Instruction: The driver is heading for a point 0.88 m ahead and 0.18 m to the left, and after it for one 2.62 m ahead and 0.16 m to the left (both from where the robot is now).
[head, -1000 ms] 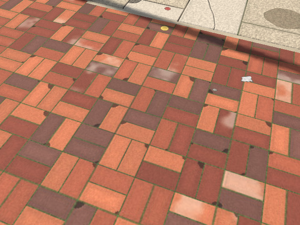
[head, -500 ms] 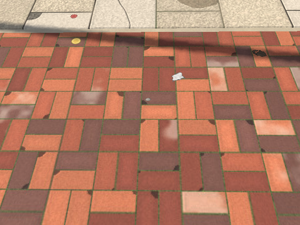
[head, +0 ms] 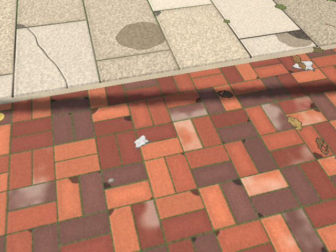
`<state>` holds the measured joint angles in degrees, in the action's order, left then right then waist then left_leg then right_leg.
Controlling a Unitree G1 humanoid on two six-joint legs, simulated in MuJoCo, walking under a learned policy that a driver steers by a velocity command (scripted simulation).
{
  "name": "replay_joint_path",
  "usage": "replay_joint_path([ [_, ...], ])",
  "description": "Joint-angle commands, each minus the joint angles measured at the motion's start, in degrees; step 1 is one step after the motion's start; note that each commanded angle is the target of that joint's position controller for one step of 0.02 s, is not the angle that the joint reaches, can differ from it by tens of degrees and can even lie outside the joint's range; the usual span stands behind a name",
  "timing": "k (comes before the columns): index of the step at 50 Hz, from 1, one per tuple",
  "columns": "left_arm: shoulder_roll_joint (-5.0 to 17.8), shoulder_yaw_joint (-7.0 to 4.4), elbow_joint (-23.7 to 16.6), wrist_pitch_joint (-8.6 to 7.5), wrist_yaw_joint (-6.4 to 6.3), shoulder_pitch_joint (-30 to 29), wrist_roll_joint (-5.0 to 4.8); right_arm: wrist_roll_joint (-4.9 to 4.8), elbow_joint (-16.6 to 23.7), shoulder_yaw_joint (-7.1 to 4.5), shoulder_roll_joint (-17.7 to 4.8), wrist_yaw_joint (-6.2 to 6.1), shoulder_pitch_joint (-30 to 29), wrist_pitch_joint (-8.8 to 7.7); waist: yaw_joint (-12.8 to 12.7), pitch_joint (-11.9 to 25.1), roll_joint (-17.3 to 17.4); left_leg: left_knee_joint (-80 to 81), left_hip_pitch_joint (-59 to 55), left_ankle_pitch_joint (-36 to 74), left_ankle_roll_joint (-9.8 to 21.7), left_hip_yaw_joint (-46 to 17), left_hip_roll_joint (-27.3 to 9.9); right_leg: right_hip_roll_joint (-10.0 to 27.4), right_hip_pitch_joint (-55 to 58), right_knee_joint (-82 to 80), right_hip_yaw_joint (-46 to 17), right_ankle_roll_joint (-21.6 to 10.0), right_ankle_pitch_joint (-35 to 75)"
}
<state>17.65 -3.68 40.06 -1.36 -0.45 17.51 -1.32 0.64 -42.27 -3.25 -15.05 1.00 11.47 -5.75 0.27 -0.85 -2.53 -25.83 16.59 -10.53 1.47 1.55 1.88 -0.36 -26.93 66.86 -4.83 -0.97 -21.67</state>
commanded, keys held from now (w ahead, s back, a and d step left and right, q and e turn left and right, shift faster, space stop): w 0.36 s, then w+q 0.64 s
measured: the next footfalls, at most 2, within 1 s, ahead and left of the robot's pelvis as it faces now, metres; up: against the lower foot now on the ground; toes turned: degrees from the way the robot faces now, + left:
right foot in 0.32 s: +0.32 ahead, -0.16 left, +0.00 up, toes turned -4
left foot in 0.88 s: +0.62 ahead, +0.08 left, +0.00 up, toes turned +13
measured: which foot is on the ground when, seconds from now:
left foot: down 0.00-0.34, up 0.36-0.86, down 0.88-1.00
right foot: up 0.00-0.30, down 0.32-0.86, up 0.88-1.00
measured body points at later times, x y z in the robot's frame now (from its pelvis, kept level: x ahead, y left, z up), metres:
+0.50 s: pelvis +0.26 -0.07 +0.00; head +0.28 -0.08 +0.45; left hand +0.40 +0.20 -0.09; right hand +0.34 -0.35 -0.12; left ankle +0.23 +0.09 -0.65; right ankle +0.28 -0.16 -0.74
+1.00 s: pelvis +0.54 +0.00 -0.01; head +0.57 +0.02 +0.44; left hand +0.57 +0.30 -0.12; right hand +0.74 -0.23 -0.11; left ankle +0.58 +0.08 -0.74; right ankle +0.46 -0.17 -0.64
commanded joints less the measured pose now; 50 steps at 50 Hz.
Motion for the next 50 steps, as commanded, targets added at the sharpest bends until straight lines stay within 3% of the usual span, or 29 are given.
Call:
replay_joint_path([
  [1, 2.8, -0.85, -4.9, -0.88, 0.39, -1.2, 0.12, -0.27, 1.3, -1.32, -6.0, -0.03, 1.5, -0.79, 0.2, 0.1, 8.8, 15.6, -8.6, 1.1, 10.5, -16.9, -15.1, 4.9, -11.3, -3.7, -1.8, 0.4, 3.2],
  [5, 0.9, 0.44, -6.3, -1.64, 0.99, -7.0, 1.02, -1.09, -0.7, -2.06, -9.2, -0.19, 2.5, -0.7, 1.1, -0.2, 6.6, 17.6, -9.0, 9.5, 11.3, -10.4, -14.8, 6.2, -10.9, -17.5, 0.9, 1.2, 12.8],
  [8, 0.4, 0.98, -7.2, -2.4, 1.75, -12.6, 0.66, -1.72, -2.1, -2.21, -10.7, -0.27, 4.8, -0.01, 3.3, -0.9, 6.6, 17.3, -8.6, 11.1, 9.9, -6.1, -13.4, 5.0, -6.5, -27.6, 3.4, 1.3, 19.8],
  [12, 1.8, 0.65, -9.1, -2.7, 2.47, -17.4, 0.09, -2.44, -4.5, -2.41, -12.2, -0.26, 8.7, 1.1, 4.2, -2.0, 7.4, 15.4, -13.5, 11.9, 8.7, -6.6, -16.3, 3.7, -4.8, -34.0, 4.2, -0.3, 18.4],
  [14, 3.1, 0.03, -8.8, -2.82, 2.61, -15.5, 0.28, -2.66, -5.2, -2.57, -13.0, -0.47, 8.5, 1.79, 1.9, -1.0, 7.9, 11.6, -15.4, 18.5, 7.5, -6.1, -17.0, 2.3, 0.0, -36.9, 5.4, -2.1, 15.8],
  [15, 4.5, -0.83, -7.4, -2.8, 2.42, -10.7, 0.64, -2.81, -5.3, -2.42, -12.9, -0.64, 7.8, 2.06, -1.2, 1.7, 7.4, 5.6, -14.8, 26.8, 6.2, -3.9, -15.4, 0.8, 7.8, -39.3, 6.8, -3.4, 16.4],
  [16, 7.2, -2.28, -4.9, -2.63, 1.95, -2.6, 0.91, -2.42, -5.4, -1.73, -11.3, -0.78, 8.3, 2.1, -4.8, 7.0, 6.2, -4.8, -11.1, 30.3, 4.5, -1.2, -12.5, 0.6, 20.1, -39.4, 6.7, -5.0, 16.9],
  [17, 11.9, -3.58, -3.3, -2.19, 1.11, 7.9, 1.46, -0.48, -3.5, -0.14, -7.7, -0.91, 8.2, 1.8, -8.6, 15.8, -2.0, -24.0, 1.0, 13.5, 1.8, 1.7, -9.1, 12.7, 36.9, -37.8, -7.3, -9.1, 19.2],
  [18, 15.2, -3.83, -2.8, -2.04, 1.38, 8.5, 1.41, -0.8, -2.5, 1.37, -2.8, -0.62, 13.8, 0.67, -4.7, 21.1, -15.7, -40.6, 20.5, -21.6, -0.8, -1.3, 0.0, 22.9, 49.0, -45.7, -33.0, -17.4, 6.4],
  [19, 9.5, -2.47, -3.3, -2.24, 1.54, 7.6, 1.03, -2.22, -3.3, -0.12, -9.1, -0.3, 10.1, 0.01, -6.9, 17.3, -7.9, -46.7, 26.7, -22.3, -0.2, -7.4, -3.0, 22.1, 45.7, -48.6, -33.1, -15.7, -0.3],
  [20, 7.6, -1.7, -3.3, -2.57, 1.54, 4.3, 0.96, -3.31, -1.9, -0.7, -10.6, -0.05, 5.7, -0.3, -6.2, 10.1, -5.7, -46.7, 29.1, -16.9, 0.6, -6.9, -5.2, 20.4, 39.1, -49.6, -24.8, -13.7, 2.4],
  [21, 6.2, -1.21, -3.4, -2.81, 1.65, 0.8, 1.19, -2.93, -1.9, -0.58, -9.8, -0.26, 4.0, -0.14, -4.4, 6.7, -2.1, -44.4, 27.0, -11.9, 0.4, -6.0, -7.5, 18.0, 32.3, -51.0, -18.7, -12.5, 7.6],
  [22, 4.6, -0.81, -3.4, -3.1, 1.83, -1.9, 1.48, -2.15, -2.0, -0.77, -9.2, -0.35, 3.4, 0.3, -2.8, 3.7, -1.9, -41.5, 25.2, -8.5, -0.1, -6.2, -8.8, 16.0, 27.0, -53.0, -14.0, -11.9, 11.7],
  [24, 3.4, -0.74, -2.7, -4.14, 1.83, -4.1, 1.93, -2.34, -2.9, -0.7, -7.3, -0.35, 5.9, 1.76, -0.2, 2.8, -3.3, -39.7, 19.9, -4.7, -1.0, -7.0, -9.9, 14.5, 21.0, -56.5, -8.2, -11.4, 16.4],
  [27, 4.2, -1.28, -0.7, -5.3, 1.38, -3.9, 2.28, -2.24, -2.3, -0.65, -5.6, -0.69, 4.0, 3.11, 0.3, 0.2, -1.3, -35.9, 22.4, 0.7, -2.3, -8.6, -9.3, 14.6, 19.1, -59.2, -1.5, -11.4, 22.9],
  [32, 5.6, -1.63, 1.5, -5.18, 0.39, -3.0, 2.13, -1.73, -0.2, -0.25, -4.3, 0.43, -2.8, 2.71, -1.6, -2.0, -0.2, -20.3, 22.4, 15.1, -2.2, -6.2, -7.8, 12.7, 20.7, -60.6, 8.4, -8.8, 26.6],
  [35, 6.8, -2.02, 3.6, -4.54, -0.07, 0.1, 1.64, -1.62, 2.4, 0.43, -3.1, 1.41, -8.7, 2.6, -4.1, -4.1, 1.0, -13.7, 22.9, 16.8, -1.0, -3.4, -7.4, 14.2, 24.7, -60.4, 11.2, -8.2, 27.5],
  [38, 7.7, -2.44, 5.2, -3.12, -0.28, 2.2, 0.87, -1.73, 5.2, 0.46, -3.4, 2.5, -12.2, 2.61, -4.8, -4.9, 0.7, -10.2, 25.2, 11.5, 0.8, -1.2, -6.5, 16.1, 31.8, -56.8, 12.8, -7.5, 33.3],
  [41, 9.9, -3.04, 5.1, -1.65, -1.06, 0.9, 0.52, -1.76, 6.5, -0.69, -5.6, 3.18, -9.5, 2.95, -1.7, -0.8, -2.3, -9.9, 17.5, 2.5, 3.9, 3.8, -2.0, 16.4, 35.2, -46.7, 15.2, -5.5, 58.9],
  [42, 10.6, -3.2, 4.9, -1.11, -1.39, 0.3, 0.5, -1.83, 5.7, -1.7, -7.3, 3.05, -4.4, 3.16, 1.3, 2.4, -3.1, -9.8, 10.7, 0.3, 5.4, 5.0, 0.2, 16.0, 34.4, -39.1, 15.8, -4.8, 66.1],
  [43, 10.5, -3.03, 4.6, -0.8, -1.69, -0.7, 0.32, -1.96, 3.7, -3.43, -10.2, 2.44, 4.3, 3.26, 6.2, 6.9, -1.9, -6.1, -2.1, 3.0, 7.5, 4.8, 2.4, 13.8, 29.6, -27.4, 17.2, -3.1, 65.1],
  [44, 8.6, -2.16, 3.5, -1.33, -1.89, 0.3, 1.3, -2.0, 2.0, -5.28, -15.1, 1.15, 13.0, 3.91, 9.5, 12.3, 4.3, -4.6, -20.0, 4.3, 11.0, -7.4, -4.5, 11.1, 15.4, -9.9, 17.2, -0.6, 46.0],
  [45, -0.1, 0.57, 0.8, -3.19, -0.51, 6.4, 2.87, -2.3, 2.7, -5.69, -19.8, 0.87, 10.9, 3.48, 1.8, 17.4, 17.5, 0.3, -38.8, -3.8, 22.5, -40.3, -18.8, -1.7, -10.9, 9.5, 10.4, 2.9, -10.5],
  [46, 4.8, -0.1, 0.4, -5.53, 0.47, -0.2, 0.77, -1.95, 3.7, -4.41, -14.9, 0.91, 12.9, 2.97, 6.8, 22.2, 10.5, 7.3, -41.0, -9.0, 22.8, -48.0, -20.5, -1.2, -17.0, 14.1, -1.1, 1.7, -11.9],
  [47, 7.0, -0.68, -1.6, -6.69, 0.9, -5.7, -1.15, -1.56, 3.5, -3.71, -12.3, 0.86, 10.8, 2.42, 7.1, 13.7, 8.0, 8.6, -34.9, -5.1, 19.8, -39.2, -18.8, 1.6, -20.5, 12.0, -1.2, 0.4, -6.3],
  [48, 6.3, -0.42, -1.7, -7.24, 0.59, -6.6, -0.48, -1.78, 4.0, -3.32, -11.0, 0.77, 7.2, 2.15, 4.4, 8.7, 3.2, 8.7, -26.2, 0.4, 17.8, -32.5, -16.2, 4.1, -18.5, 6.7, -0.8, 0.0, -1.5],
  [49, 6.5, -0.79, -1.2, -7.14, 0.18, -6.8, 1.08, -1.72, 4.8, -2.78, -9.1, 0.63, 3.6, 2.19, 2.1, 5.3, 2.2, 9.5, -18.6, 6.6, 16.5, -27.5, -14.1, 5.6, -15.1, 1.9, -0.3, 0.6, 0.8],
  [50, 6.8, -1.15, -1.2, -6.51, 0.18, -5.6, 1.65, -0.94, 5.8, -2.31, -8.1, 0.35, 1.8, 2.14, 0.2, 4.5, 3.6, 10.8, -13.5, 11.1, 16.3, -25.0, -12.7, 6.5, -11.1, -0.1, -0.7, 1.2, 2.6],
])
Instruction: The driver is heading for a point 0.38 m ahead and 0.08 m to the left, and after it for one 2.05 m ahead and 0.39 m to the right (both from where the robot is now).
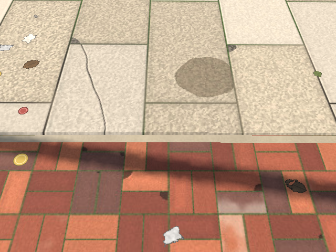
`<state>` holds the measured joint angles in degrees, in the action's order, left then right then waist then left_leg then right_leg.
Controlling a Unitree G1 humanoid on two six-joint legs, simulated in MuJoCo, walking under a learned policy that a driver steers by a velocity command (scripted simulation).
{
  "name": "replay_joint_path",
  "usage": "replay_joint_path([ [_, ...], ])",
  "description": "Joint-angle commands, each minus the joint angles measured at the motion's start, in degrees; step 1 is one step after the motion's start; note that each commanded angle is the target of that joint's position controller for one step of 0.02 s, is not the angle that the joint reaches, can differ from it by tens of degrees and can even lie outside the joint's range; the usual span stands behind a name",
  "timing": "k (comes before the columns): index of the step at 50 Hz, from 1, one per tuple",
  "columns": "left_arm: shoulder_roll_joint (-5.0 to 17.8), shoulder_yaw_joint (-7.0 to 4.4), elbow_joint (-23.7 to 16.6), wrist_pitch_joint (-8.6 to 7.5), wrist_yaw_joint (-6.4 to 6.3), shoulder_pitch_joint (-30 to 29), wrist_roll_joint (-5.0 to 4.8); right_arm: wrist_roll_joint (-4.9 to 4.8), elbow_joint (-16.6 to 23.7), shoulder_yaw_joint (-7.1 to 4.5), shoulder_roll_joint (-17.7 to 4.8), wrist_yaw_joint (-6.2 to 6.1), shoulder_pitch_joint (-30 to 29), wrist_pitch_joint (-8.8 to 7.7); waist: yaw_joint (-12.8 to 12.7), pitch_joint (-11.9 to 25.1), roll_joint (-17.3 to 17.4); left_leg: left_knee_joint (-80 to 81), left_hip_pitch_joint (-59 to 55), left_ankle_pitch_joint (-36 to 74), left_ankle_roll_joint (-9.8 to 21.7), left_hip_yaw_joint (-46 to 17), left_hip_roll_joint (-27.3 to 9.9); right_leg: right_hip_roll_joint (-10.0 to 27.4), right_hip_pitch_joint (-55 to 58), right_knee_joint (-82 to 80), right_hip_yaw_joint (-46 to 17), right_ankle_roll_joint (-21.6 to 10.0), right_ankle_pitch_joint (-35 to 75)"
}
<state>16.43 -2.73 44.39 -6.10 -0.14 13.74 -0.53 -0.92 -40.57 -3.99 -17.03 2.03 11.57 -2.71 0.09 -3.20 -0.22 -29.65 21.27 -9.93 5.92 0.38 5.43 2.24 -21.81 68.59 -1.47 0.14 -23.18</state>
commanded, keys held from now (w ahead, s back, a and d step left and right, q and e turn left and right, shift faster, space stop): w+q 0.28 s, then q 0.04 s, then e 0.68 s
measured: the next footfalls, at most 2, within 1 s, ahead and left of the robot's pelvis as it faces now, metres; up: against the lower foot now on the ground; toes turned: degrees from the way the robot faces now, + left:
right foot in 0.34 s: +0.40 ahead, -0.12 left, +0.00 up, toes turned +16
left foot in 0.74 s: +0.38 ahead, +0.11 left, +0.00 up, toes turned +1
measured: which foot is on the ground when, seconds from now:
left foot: down 0.00-0.36, up 0.38-0.72, down 0.74-1.00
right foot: up 0.00-0.32, down 0.34-0.74, up 0.76-1.00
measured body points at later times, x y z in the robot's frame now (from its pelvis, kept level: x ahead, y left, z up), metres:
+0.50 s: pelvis +0.27 -0.04 +0.00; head +0.31 -0.04 +0.45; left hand +0.36 +0.24 -0.09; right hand +0.44 -0.29 -0.11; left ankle +0.17 +0.07 -0.65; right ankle +0.36 -0.13 -0.73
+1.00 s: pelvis +0.33 -0.01 +0.01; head +0.37 +0.00 +0.46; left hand +0.47 +0.27 -0.10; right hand +0.47 -0.29 -0.08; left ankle +0.34 +0.11 -0.73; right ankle +0.33 -0.15 -0.68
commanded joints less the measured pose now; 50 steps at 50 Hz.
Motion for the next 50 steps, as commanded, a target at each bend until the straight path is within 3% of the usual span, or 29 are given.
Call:
replay_joint_path([
  [1, 7.7, -2.19, -5.6, -1.05, -0.12, -1.0, 1.13, 0.74, 4.6, -1.57, -6.0, -0.84, 1.0, -0.91, -0.7, 6.3, 1.8, 15.7, -15.3, 12.8, 12.0, -22.7, -15.4, 4.1, -14.4, -3.9, -3.8, 0.9, 4.8],
  [4, 5.3, -1.56, -6.5, 0.39, -0.33, -2.8, 1.61, 0.35, 4.1, -2.1, -8.0, -1.79, 2.0, -1.1, -1.0, 4.3, 1.9, 17.0, -8.5, 18.4, 11.7, -17.5, -13.4, 3.4, -13.3, -12.5, -1.7, 3.7, 9.6],
  [8, 3.0, -0.46, -8.6, 0.1, 0.15, -11.9, 1.31, -0.26, 2.8, -2.48, -9.1, -2.81, 5.3, -0.36, 2.7, 3.3, 4.1, 15.5, -5.1, 12.6, 7.4, -13.7, -9.1, -0.3, -8.4, -30.8, -0.7, 4.5, 25.6],
  [10, 3.6, -0.55, -9.5, -0.27, 0.67, -15.2, 0.56, -0.43, 2.0, -2.57, -9.3, -2.95, 7.6, 0.0, 4.1, 3.4, 4.8, 14.7, -5.9, 8.8, 6.6, -15.9, -9.8, -1.8, -6.1, -35.4, -1.0, 4.3, 28.9],
  [13, 5.8, -1.35, -10.1, -0.93, 1.35, -16.3, 0.12, -0.72, 1.2, -2.46, -8.6, -3.2, 9.2, 0.49, 3.9, 3.5, 5.7, 10.0, -11.7, 5.4, 5.6, -21.5, -12.1, -2.2, -5.6, -40.0, -3.3, 2.8, 25.5],
  [15, 7.3, -2.15, -9.6, -1.45, 1.4, -13.6, 0.32, -0.43, 1.5, -2.66, -8.7, -3.4, 8.0, 0.9, 1.8, 3.4, 7.5, 5.5, -14.0, 9.5, 4.3, -24.2, -12.5, -2.5, -2.6, -41.7, -3.3, 0.8, 20.6],
  [16, 8.1, -2.79, -8.6, -1.76, 1.07, -9.4, 0.91, -0.37, 2.2, -2.41, -7.8, -3.44, 6.7, 1.16, -0.7, 5.3, 7.5, 0.3, -13.9, 14.6, 2.4, -23.3, -10.1, -2.8, 3.4, -44.9, -1.9, -0.8, 22.8],
  [17, 10.1, -3.34, -7.8, -2.14, 0.88, -3.4, 2.24, 0.31, 3.0, -1.42, -5.1, -3.41, 6.2, 1.08, -3.4, 11.8, 5.8, -10.0, -12.2, 15.9, 0.0, -19.6, -7.3, 2.3, 14.0, -43.3, -4.5, -3.7, 29.8],
  [18, 13.6, -3.86, -7.3, -2.04, 0.76, 2.8, 3.49, 1.6, 3.8, -0.26, -1.7, -3.7, 11.4, 0.84, -2.6, 20.7, -5.1, -26.7, -1.1, -4.6, -3.5, -14.1, -1.3, 13.7, 31.7, -39.2, -17.6, -9.6, 46.3],
  [19, 14.0, -4.3, -4.2, -0.95, 1.49, 6.1, 2.37, -0.02, 2.8, 0.13, -2.1, -3.59, 19.9, 0.49, -0.2, 25.7, -21.7, -42.5, 12.9, -28.7, -6.7, -11.2, 2.9, 23.3, 40.6, -43.8, -39.8, -19.6, 42.4],
  [20, 8.7, -2.93, -5.5, -0.58, 1.81, 3.9, 0.66, -0.43, 0.7, -0.74, -6.9, -3.58, 18.9, 0.72, -1.5, 21.0, -11.8, -47.2, 15.7, -26.4, -7.6, -14.3, -0.4, 20.9, 35.8, -46.1, -38.6, -18.2, 34.4],
  [21, 5.9, -1.87, -6.2, -0.01, 1.76, 0.3, 0.64, -0.16, 1.7, -1.06, -8.2, -3.57, 11.8, 1.26, -2.4, 14.7, -6.3, -48.0, 16.5, -22.7, -8.3, -12.0, -2.2, 17.8, 29.4, -45.8, -29.1, -15.8, 35.3],
  [22, 4.4, -0.9, -6.4, 0.38, 1.96, -3.3, 0.97, 0.9, 2.8, -0.97, -7.8, -3.68, 7.1, 1.75, -1.4, 10.5, -2.6, -44.5, 15.4, -20.3, -8.8, -9.2, -4.7, 14.7, 22.3, -46.4, -23.0, -14.7, 41.1],
  [23, 3.6, -0.46, -6.2, 0.62, 1.98, -5.3, 0.74, 1.88, 4.0, -1.07, -7.3, -3.77, 4.4, 1.96, -0.4, 8.1, -2.0, -39.0, 13.6, -18.3, -8.9, -8.2, -6.9, 12.5, 17.4, -46.9, -19.5, -14.1, 45.8],
  [25, 4.2, -0.53, -5.0, 1.14, 1.9, -6.4, 1.02, 1.85, 4.3, 0.01, -3.2, -3.65, 4.5, 2.06, 1.6, 7.5, -5.4, -26.5, 6.3, -16.9, -9.6, -5.5, -7.4, 8.0, 11.5, -47.7, -14.3, -12.5, 53.2],
  [27, 7.9, -1.82, -4.4, 2.0, 1.37, -6.2, 1.03, 1.57, 4.1, 0.65, -1.7, -3.98, 4.4, 1.96, 1.7, 9.9, -7.5, -17.8, 0.9, -14.9, -10.7, -3.6, -5.7, 7.4, 10.4, -47.7, -13.0, -13.5, 57.2],
  [30, 11.2, -3.15, -4.3, 3.67, 0.65, -5.2, -0.23, 0.91, 4.1, 0.06, -4.0, -4.43, 2.5, 2.88, 0.7, 12.1, -7.2, -12.4, -2.7, -8.2, -10.4, -3.8, -4.1, 8.2, 10.2, -48.6, -15.3, -13.6, 45.8],
  [33, 10.6, -3.27, -4.4, 5.2, 0.12, -5.5, -1.01, 0.99, 5.5, -0.24, -4.3, -4.33, -1.7, 3.69, 0.0, 9.0, -7.4, -7.5, -4.1, -6.4, -9.3, -4.7, -3.4, 7.0, 6.8, -49.6, -18.8, -12.2, 26.5],
  [36, 8.8, -2.89, -4.6, 6.39, -0.77, -6.3, -1.41, 1.19, 5.5, -0.75, -4.4, -3.85, -0.6, 2.46, 2.1, 7.1, -6.9, 6.2, -11.3, 1.6, -6.9, -4.6, -4.1, 3.8, 3.5, -46.1, -20.8, -8.6, 17.8],
  [37, 6.7, -2.28, -4.8, 6.44, -0.95, -5.0, -0.9, 1.86, 5.7, -1.44, -7.1, -4.13, 1.0, 2.11, 2.0, 8.6, -3.5, 8.0, -16.8, 4.3, -4.3, -9.2, -11.0, 1.7, -0.2, -41.2, -19.2, -5.8, 11.1],
  [38, 3.6, -1.5, -5.7, 6.23, -0.96, -2.5, -0.41, 2.93, 6.2, -2.43, -11.5, -4.46, -0.1, 2.48, -0.7, 8.6, 9.7, 10.0, -20.0, 12.5, 2.3, -20.0, -21.7, -5.6, -8.5, -30.8, -9.8, -2.2, -3.3],
  [39, 6.4, -2.21, -6.1, 5.95, -1.08, -2.4, -0.32, 3.86, 5.9, -2.45, -10.2, -4.1, 0.8, 2.45, 0.7, 8.9, 15.4, 12.3, -17.1, 18.3, 9.5, -27.9, -29.0, -6.9, -11.4, -17.4, -3.7, 0.6, -13.9],
  [40, 9.7, -3.48, -5.2, 6.11, -1.04, -0.8, -0.33, 3.41, 6.4, -1.53, -7.5, -4.08, -0.7, 2.08, 0.2, 8.2, 11.1, 11.9, -16.3, 20.0, 10.5, -25.5, -28.1, -4.7, -12.1, -8.3, -5.0, 2.1, -12.7],
  [41, 10.2, -4.1, -3.9, 6.79, -1.18, 0.5, -0.64, 2.73, 6.7, -1.02, -5.6, -4.07, -3.5, 1.81, -1.1, 7.2, 8.3, 10.7, -15.6, 20.6, 8.2, -20.0, -24.7, -3.9, -12.6, -4.4, -5.0, 3.2, -9.8],
  [42, 9.7, -4.27, -3.1, 7.7, -1.57, 1.5, -0.62, 2.03, 6.9, -0.88, -5.1, -4.04, -5.6, 1.69, -1.8, 6.5, 7.4, 10.1, -15.5, 20.2, 6.2, -15.8, -22.2, -3.2, -13.2, -2.7, -4.6, 4.3, -7.0],
  [43, 8.7, -4.08, -3.3, 8.35, -1.63, 1.1, -0.59, 1.68, 6.7, -0.84, -5.1, -4.04, -6.2, 1.67, -1.5, 5.9, 7.5, 9.8, -15.0, 22.6, 5.9, -13.4, -21.5, -2.7, -13.6, -1.8, -4.1, 5.2, -4.7],
  [46, 5.7, -3.02, -6.1, 8.76, -1.0, -2.6, -0.98, 1.97, 5.5, -1.46, -6.3, -4.4, -4.7, 2.37, 0.0, 6.0, 8.8, 10.4, -15.8, 24.0, 6.5, -8.0, -20.0, -1.8, -12.3, -8.4, -0.7, 6.6, -0.8],
  [50, 5.2, -2.28, -8.8, 8.76, 0.41, -5.5, -0.75, 1.56, 4.7, -2.55, -8.9, -4.45, -4.2, 3.18, 1.6, 8.3, 10.3, 9.7, -15.7, 24.0, 7.0, -5.0, -21.7, -0.6, -4.4, -20.5, 2.2, 5.4, 0.9],
])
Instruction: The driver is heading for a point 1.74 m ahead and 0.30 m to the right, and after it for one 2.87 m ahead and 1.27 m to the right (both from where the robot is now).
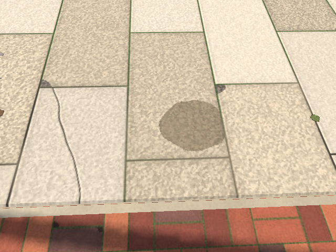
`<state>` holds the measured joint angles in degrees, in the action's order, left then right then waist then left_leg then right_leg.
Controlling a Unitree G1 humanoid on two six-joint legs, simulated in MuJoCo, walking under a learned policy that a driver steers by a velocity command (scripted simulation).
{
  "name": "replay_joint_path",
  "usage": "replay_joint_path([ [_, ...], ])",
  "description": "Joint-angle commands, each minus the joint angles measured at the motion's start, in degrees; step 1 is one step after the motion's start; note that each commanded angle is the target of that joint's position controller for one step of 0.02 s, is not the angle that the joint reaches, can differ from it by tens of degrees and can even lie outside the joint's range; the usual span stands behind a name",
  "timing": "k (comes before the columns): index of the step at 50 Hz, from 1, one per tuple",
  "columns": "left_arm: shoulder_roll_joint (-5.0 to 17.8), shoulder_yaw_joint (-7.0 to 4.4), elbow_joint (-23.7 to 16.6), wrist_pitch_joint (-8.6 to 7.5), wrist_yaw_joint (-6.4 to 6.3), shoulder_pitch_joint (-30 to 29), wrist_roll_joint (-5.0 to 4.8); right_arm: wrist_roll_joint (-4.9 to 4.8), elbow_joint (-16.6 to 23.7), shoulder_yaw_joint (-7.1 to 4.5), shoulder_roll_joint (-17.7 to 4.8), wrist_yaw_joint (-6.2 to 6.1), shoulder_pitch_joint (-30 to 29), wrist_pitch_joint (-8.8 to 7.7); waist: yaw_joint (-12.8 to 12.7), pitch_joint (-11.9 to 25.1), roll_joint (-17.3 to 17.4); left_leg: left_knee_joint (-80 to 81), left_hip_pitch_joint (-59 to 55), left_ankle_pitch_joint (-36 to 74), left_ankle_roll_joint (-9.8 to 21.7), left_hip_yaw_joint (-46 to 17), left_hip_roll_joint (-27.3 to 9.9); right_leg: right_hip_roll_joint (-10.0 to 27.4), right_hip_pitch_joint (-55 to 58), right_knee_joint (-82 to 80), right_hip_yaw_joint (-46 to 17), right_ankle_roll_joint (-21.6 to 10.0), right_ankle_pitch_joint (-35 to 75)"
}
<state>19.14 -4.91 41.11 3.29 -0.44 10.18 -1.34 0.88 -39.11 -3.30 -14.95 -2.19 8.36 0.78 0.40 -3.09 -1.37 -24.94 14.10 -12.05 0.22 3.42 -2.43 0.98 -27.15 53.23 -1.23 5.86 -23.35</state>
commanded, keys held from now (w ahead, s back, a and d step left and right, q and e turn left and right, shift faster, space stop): e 0.58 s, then no key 0.42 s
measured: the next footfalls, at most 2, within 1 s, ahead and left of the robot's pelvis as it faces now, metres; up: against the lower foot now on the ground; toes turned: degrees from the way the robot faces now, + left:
right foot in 0.12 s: +0.04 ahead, -0.14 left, +0.00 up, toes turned -6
left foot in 0.60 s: +0.11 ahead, +0.07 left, +0.00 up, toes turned -27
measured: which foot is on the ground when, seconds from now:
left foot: down 0.00-0.14, up 0.16-0.58, down 0.60-1.00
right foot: up 0.00-0.10, down 0.12-0.62, up 0.64-0.92, down 0.94-1.00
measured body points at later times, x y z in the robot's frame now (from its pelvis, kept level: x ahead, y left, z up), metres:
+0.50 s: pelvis +0.01 -0.04 +0.00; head +0.04 -0.06 +0.45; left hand +0.24 +0.20 -0.08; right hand +0.09 -0.35 -0.11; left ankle +0.07 +0.11 -0.71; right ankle +0.00 -0.13 -0.74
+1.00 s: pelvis +0.01 -0.03 +0.00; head +0.02 -0.04 +0.44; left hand +0.25 +0.15 -0.11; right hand +0.01 -0.32 -0.12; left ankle +0.07 +0.09 -0.74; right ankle -0.06 -0.14 -0.74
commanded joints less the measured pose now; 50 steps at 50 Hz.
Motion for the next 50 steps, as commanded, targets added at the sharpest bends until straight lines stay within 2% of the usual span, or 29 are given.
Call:
replay_joint_path([
  [1, 3.1, -0.27, -5.9, -0.53, 1.01, -1.9, 0.09, -0.5, 2.9, -3.44, -11.5, -0.05, -0.7, -0.25, 1.3, 8.4, 11.6, 4.6, -8.6, 25.8, 12.6, -7.8, -14.4, 0.5, 2.5, -7.4, 2.8, -0.9, 1.4],
  [4, 4.0, -0.87, -6.2, -0.04, 1.79, -0.1, 0.16, -1.85, 2.1, -3.81, -12.4, 0.37, -1.4, -0.44, -0.2, 7.8, 11.5, 1.6, -7.7, 22.6, 10.6, -6.6, -15.2, -0.3, 7.7, -17.5, 4.7, -3.8, 6.0],
  [5, 4.0, -1.14, -5.6, 0.02, 1.9, 1.9, 0.29, -2.46, 1.8, -3.78, -12.1, 0.38, -1.8, -0.52, -1.5, 7.8, 10.9, -1.1, -5.8, 19.8, 8.6, -5.0, -14.3, -1.4, 12.0, -23.8, 5.6, -5.4, 10.9],
  [6, 5.4, -1.78, -5.1, 0.02, 1.48, 3.7, 0.58, -2.44, 0.4, -3.43, -10.5, 0.56, 1.0, -0.78, -1.9, 8.1, 7.8, -5.9, -1.8, 13.3, 4.9, -2.1, -12.1, -1.8, 18.2, -29.0, 3.5, -7.4, 17.4],
  [7, 11.0, -3.29, -5.6, -0.13, 0.53, 5.4, 0.53, -0.33, 0.6, -2.61, -7.4, 0.88, 2.8, -0.92, -0.8, 8.6, -5.8, -20.2, 10.0, -3.2, -1.1, 4.1, -6.6, 8.7, 27.4, -32.2, -11.5, -11.7, 35.4],
  [8, 15.8, -3.94, -7.0, -0.86, 0.58, 5.3, 2.18, 1.02, 4.5, -1.83, -6.0, 0.38, -2.0, -1.05, -2.4, 8.2, -17.2, -32.6, 24.1, -27.0, -4.6, 1.4, 2.2, 21.6, 28.0, -32.8, -29.5, -24.3, 46.1],
  [9, 12.4, -3.09, -7.1, -2.11, 0.92, 6.0, 3.14, 0.35, 4.4, -2.68, -8.7, -0.01, -5.1, -0.99, -5.4, 10.6, -9.1, -41.3, 24.5, -27.3, -4.4, -6.1, 1.3, 20.7, 26.5, -33.8, -27.8, -26.7, 42.0],
  [10, 10.8, -2.39, -6.8, -2.98, 0.82, 3.5, 2.86, -0.75, 4.1, -3.07, -9.4, -0.11, -4.6, -0.72, -3.3, 8.8, -7.3, -42.9, 24.5, -22.5, -3.6, -7.5, 0.4, 17.3, 24.3, -33.7, -22.6, -23.8, 38.1],
  [11, 9.5, -2.21, -7.1, -3.22, 0.44, 0.3, 1.74, -0.72, 2.6, -3.35, -9.3, -0.55, -2.9, -0.46, -1.6, 7.6, -4.6, -41.4, 24.5, -17.7, -3.5, -7.9, -0.1, 13.9, 23.1, -33.6, -19.3, -20.5, 33.0],
  [12, 8.1, -1.65, -7.4, -3.05, 0.08, -1.9, 0.7, -0.27, 2.2, -3.63, -10.0, -0.96, -2.2, -0.21, -0.9, 6.9, -4.9, -40.0, 24.4, -14.4, -3.9, -8.2, -0.3, 12.6, 22.1, -33.5, -18.1, -19.0, 32.2],
  [15, 7.3, -1.09, -7.7, -2.42, -0.8, -2.2, 1.03, -0.51, 1.6, -3.48, -8.5, -0.57, -0.2, -0.48, 0.2, 8.5, -5.9, -39.3, 20.1, -9.0, -5.1, -7.5, 1.9, 9.9, 19.7, -33.6, -16.3, -18.9, 33.3],
  [19, 8.3, -1.51, -7.5, -2.02, -1.5, -0.9, 0.76, -0.69, 2.4, -2.75, -7.0, -0.24, -2.6, -0.88, -1.2, 8.0, -6.2, -27.2, 18.7, -7.1, -5.8, -8.3, 2.8, 9.0, 20.7, -32.9, -19.1, -18.7, 27.1],
  [24, 9.3, -1.98, -8.0, -1.4, -1.05, -1.7, 0.83, -1.21, 2.8, -2.74, -7.5, 0.74, -3.2, -1.72, -1.9, 7.1, -7.7, -17.4, 11.8, -8.9, -5.2, -9.0, 4.5, 8.5, 16.9, -32.2, -25.0, -19.0, 22.8],
  [27, 9.2, -2.06, -8.4, -1.01, -0.74, -2.6, 0.35, -1.53, 2.8, -2.93, -7.8, 1.46, -2.1, -2.51, -1.5, 7.6, -8.1, -10.6, 8.0, -8.9, -4.1, -9.2, 5.3, 7.8, 17.8, -30.5, -28.9, -18.4, 26.3],
  [29, 8.7, -1.91, -8.8, -0.62, -0.95, -4.4, -0.4, -1.54, 1.9, -3.19, -7.7, 1.85, 1.0, -3.03, 0.9, 8.1, -7.6, 0.8, 1.3, -1.3, -2.8, -8.1, 5.2, 5.5, 16.6, -27.9, -29.1, -16.0, 26.2],
  [30, 7.2, -1.46, -8.8, -0.56, -1.21, -3.7, -0.42, -1.08, 1.4, -3.57, -8.9, 1.79, 2.7, -3.13, 1.2, 9.0, -5.9, 5.1, -4.4, 5.6, -1.4, -9.5, 1.6, 3.4, 13.7, -25.3, -27.0, -13.3, 20.7],
  [31, 3.8, -0.52, -8.4, -0.67, -1.14, 0.0, 0.61, -0.02, 2.2, -4.03, -12.4, 1.5, 2.5, -2.82, -1.2, 11.0, 5.0, 6.7, -10.6, 13.1, 2.9, -19.9, -9.8, -2.2, 8.0, -14.7, -19.5, -9.7, 4.4],
  [32, 5.5, -1.13, -9.8, -1.22, -1.35, -0.7, 0.22, 1.88, 2.0, -4.28, -14.7, 1.74, 1.6, -2.47, -2.1, 6.6, 17.4, 8.4, -7.7, 21.3, 13.1, -32.6, -18.0, -10.1, -2.6, -4.7, -10.0, -6.5, -13.9],
  [33, 9.6, -2.39, -8.5, -1.66, -1.49, 1.2, 1.3, 1.4, 3.1, -3.56, -11.9, 1.69, 0.0, -2.75, -1.8, 6.5, 13.1, 8.3, -5.3, 20.4, 17.1, -33.2, -20.6, -6.5, -2.9, 7.4, -10.5, -4.1, -14.4],
  [34, 10.6, -3.04, -7.0, -1.53, -1.37, 1.8, 0.82, 0.67, 3.6, -2.73, -9.4, 1.44, -2.4, -2.78, -2.5, 5.5, 9.9, 7.5, -4.2, 18.4, 15.2, -27.6, -17.2, -6.0, -3.0, 12.0, -10.5, -3.1, -10.6],
  [36, 7.7, -2.59, -5.2, -0.57, -1.78, 2.6, 0.86, -0.81, 3.5, -2.08, -7.9, 1.22, -4.2, -2.63, -2.3, 4.0, 8.1, 6.2, -5.1, 15.8, 11.8, -20.9, -12.0, -5.8, -4.4, 14.7, -10.2, -1.2, -5.0],
  [40, 2.6, -0.57, -6.1, -0.65, -1.44, -0.5, 0.54, -0.41, 2.1, -1.36, -7.0, 0.94, -1.8, -1.91, -0.4, 5.7, 10.6, 5.0, -8.3, 20.8, 11.9, -14.7, -8.9, -3.7, 0.0, 1.8, -5.9, 0.5, -2.3],
  [42, 0.9, 0.43, -6.5, -0.82, -1.08, -1.9, 0.93, -0.58, 1.7, -1.62, -8.3, 1.07, -1.6, -1.36, 0.7, 6.5, 12.4, 4.5, -7.8, 20.6, 11.8, -13.9, -8.7, -1.6, 5.9, -8.7, -2.5, 0.3, -3.3],
  [44, 2.1, 0.22, -6.0, -1.02, -0.83, -1.5, 0.53, -0.96, 0.9, -1.9, -9.9, 1.26, 0.3, -0.78, 1.5, 6.6, 12.9, 3.6, -7.6, 20.9, 12.2, -15.1, -9.3, -2.0, 9.9, -16.9, -0.3, -0.1, -0.3],
  [46, 2.1, 0.14, -4.0, -1.23, -0.56, 2.1, 0.82, -1.82, 0.2, -1.31, -9.1, 1.44, 0.4, -0.69, -0.7, 6.0, 11.2, 1.9, -5.2, 20.4, 10.2, -14.4, -8.4, -2.6, 17.4, -32.5, 1.0, -2.2, 12.3],
  [47, 3.5, 0.05, -4.1, -1.3, -0.65, 2.2, 1.35, -1.76, -0.8, -0.88, -8.2, 1.6, 2.9, -1.29, -0.4, 6.2, 9.1, 1.8, -2.2, 17.5, 7.2, -14.1, -7.6, -0.8, 22.6, -35.6, -2.0, -4.0, 18.6],
  [48, 6.8, -0.37, -4.6, -1.28, -1.15, 3.2, 1.79, -0.24, -0.7, -0.2, -6.8, 2.01, 3.8, -2.18, 0.7, 8.6, 2.4, -2.0, 1.6, 11.3, 3.2, -10.9, -4.9, 5.7, 28.4, -33.2, -8.8, -6.2, 31.7],
  [49, 7.2, -0.31, -3.6, -1.27, -1.03, 0.7, 2.33, 0.44, -0.6, 0.54, -3.9, 2.19, 5.1, -2.82, 3.9, 8.9, -8.3, -0.4, -0.4, -0.7, -0.4, -5.7, -0.4, 8.0, 22.5, -30.0, -10.4, -10.5, 28.5],
  [50, 3.1, 0.54, -4.7, -1.62, -0.42, -1.4, 2.24, 1.09, -1.0, 0.45, -5.9, 2.03, 1.8, -2.83, 1.4, 7.5, -5.7, -0.8, -2.9, -0.6, -2.6, -5.4, -0.3, 6.7, 19.0, -31.0, -10.3, -11.6, 20.8],
])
